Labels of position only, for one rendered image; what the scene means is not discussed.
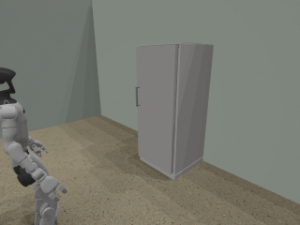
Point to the robot right upper arm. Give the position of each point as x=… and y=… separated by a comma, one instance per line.
x=9, y=116

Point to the robot left forearm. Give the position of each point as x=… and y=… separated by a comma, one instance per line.
x=31, y=140

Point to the robot right forearm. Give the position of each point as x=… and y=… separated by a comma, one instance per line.
x=21, y=158

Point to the robot head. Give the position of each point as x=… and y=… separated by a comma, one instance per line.
x=6, y=75

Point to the left robot hand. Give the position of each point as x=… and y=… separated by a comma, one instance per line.
x=34, y=147

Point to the handle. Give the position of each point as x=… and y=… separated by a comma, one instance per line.
x=136, y=95

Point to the right robot hand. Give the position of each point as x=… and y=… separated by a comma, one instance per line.
x=49, y=184

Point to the left robot shin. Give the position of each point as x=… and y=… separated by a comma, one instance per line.
x=38, y=203

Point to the fridge door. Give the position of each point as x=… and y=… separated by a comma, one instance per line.
x=157, y=70

